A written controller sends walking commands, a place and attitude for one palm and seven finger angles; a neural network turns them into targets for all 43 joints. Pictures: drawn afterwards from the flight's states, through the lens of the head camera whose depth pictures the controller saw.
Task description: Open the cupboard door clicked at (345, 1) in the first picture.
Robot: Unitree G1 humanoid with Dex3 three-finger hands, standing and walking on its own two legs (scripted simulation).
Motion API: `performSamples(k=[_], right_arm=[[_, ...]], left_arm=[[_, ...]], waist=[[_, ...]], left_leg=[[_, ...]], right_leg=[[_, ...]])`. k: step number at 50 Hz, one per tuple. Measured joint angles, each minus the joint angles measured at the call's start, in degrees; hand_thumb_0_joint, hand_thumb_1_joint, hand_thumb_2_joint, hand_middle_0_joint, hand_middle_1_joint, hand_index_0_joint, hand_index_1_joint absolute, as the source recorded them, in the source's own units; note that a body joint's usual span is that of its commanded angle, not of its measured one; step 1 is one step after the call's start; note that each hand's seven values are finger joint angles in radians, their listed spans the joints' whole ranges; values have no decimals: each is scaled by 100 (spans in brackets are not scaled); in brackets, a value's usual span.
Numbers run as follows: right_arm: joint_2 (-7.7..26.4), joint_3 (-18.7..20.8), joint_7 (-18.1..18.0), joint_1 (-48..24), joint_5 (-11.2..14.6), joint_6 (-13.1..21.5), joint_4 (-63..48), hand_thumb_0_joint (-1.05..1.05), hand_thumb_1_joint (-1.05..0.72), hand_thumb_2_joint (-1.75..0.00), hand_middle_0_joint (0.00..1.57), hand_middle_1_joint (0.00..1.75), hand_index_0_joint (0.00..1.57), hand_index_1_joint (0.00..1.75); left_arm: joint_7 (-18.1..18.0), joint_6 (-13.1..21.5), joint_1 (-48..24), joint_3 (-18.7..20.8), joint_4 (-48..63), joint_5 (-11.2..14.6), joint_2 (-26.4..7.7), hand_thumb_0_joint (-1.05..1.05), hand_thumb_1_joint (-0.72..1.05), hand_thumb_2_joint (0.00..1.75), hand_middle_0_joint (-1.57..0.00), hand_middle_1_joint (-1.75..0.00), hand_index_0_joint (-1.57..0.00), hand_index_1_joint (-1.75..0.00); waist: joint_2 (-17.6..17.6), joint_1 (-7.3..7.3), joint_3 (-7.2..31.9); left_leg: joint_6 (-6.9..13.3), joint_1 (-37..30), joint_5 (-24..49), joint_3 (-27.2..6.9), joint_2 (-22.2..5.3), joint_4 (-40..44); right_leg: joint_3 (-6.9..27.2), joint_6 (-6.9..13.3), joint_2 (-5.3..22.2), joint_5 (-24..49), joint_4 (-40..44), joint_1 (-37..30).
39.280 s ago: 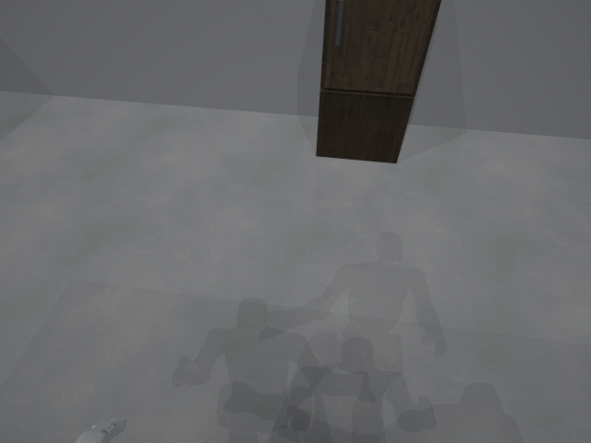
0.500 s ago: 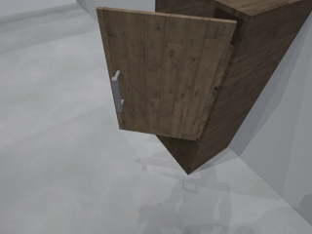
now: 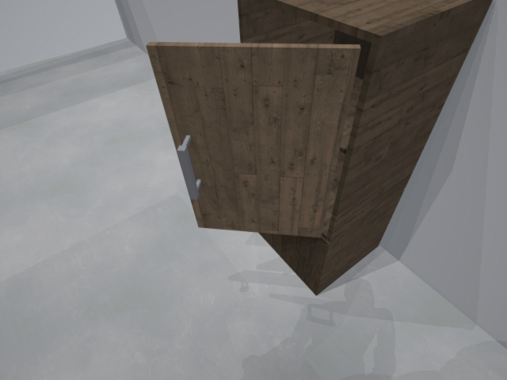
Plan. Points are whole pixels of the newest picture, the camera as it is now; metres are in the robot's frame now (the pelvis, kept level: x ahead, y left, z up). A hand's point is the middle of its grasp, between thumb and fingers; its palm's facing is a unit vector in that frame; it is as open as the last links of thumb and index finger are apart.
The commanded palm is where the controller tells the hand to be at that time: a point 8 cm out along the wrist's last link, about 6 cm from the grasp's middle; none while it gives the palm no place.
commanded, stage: look again from close up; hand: left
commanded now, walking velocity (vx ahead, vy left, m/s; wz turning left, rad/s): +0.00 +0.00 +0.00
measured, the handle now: (191, 168) +0.61 +0.20 -0.05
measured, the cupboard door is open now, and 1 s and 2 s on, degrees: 46 46 46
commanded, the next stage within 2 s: shuffle to correct the standing spot in 0.46 s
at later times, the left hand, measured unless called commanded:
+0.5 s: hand out of the picture +0.03 +0.16 -0.17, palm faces +0.00 -0.98 -0.22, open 7.4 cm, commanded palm none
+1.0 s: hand out of the picture +0.05 +0.18 -0.18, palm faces -0.01 -0.98 -0.18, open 7.4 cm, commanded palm none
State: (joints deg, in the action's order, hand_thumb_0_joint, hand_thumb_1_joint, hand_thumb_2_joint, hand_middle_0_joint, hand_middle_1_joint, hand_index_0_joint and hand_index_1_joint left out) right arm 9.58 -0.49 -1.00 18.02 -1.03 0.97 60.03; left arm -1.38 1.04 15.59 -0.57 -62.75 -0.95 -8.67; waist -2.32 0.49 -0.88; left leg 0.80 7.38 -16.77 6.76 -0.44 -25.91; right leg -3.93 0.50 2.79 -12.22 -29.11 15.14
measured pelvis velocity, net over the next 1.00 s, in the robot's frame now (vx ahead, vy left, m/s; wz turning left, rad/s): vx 0.04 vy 0.01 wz -0.06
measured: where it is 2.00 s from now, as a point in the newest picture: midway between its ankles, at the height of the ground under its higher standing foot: outside the picture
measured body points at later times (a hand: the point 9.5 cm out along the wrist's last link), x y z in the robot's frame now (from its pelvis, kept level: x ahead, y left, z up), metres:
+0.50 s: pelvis +0.00 -0.02 +0.00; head +0.02 -0.03 +0.45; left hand +0.03 +0.21 -0.15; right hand +0.00 -0.25 -0.16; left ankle -0.03 +0.11 -0.74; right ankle +0.04 -0.11 -0.74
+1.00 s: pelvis +0.04 +0.01 +0.00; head +0.07 +0.01 +0.44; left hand +0.05 +0.23 -0.16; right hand -0.01 -0.21 -0.16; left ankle -0.03 +0.11 -0.74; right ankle +0.04 -0.11 -0.74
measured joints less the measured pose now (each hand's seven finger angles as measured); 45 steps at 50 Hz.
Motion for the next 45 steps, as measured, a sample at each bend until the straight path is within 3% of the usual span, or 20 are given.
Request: performSamples(k=[13,32,40,45], right_arm=[[38,-7,4,4,-13,29,283,1,-91,-90,20,29,20,30],[69,15,-16,-229,-8,12,383,1,-91,-90,20,29,20,30],[16,45,38,-52,-33,-61,338,1,-91,-90,20,29,20,30],[-82,55,31,176,-41,25,304,1,-91,-90,20,29,20,30]], left_arm=[[29,36,-285,36,58,21,-107,1,91,90,-20,-30,-20,-30],[50,31,-176,46,-112,9,-110,1,91,90,-20,-30,-20,-30],[70,-30,83,157,-29,-35,13,1,91,90,-20,-30,-20,-30],[82,-86,182,241,-7,-39,9,1,90,90,-20,-30,-20,-30]], waist=[[97,43,-110],[175,-47,-147],[108,-139,-1],[274,-147,8]], left_leg=[[-99,-58,140,-18,-77,219],[-237,-93,144,-71,-250,285],[-146,80,-194,-65,-333,-115],[-97,-36,-283,117,-212,-29]], right_leg=[[-32,99,-92,95,175,-39],[-109,227,-268,130,363,-135],[-25,217,-388,25,304,-73],[169,119,-291,-136,96,12]])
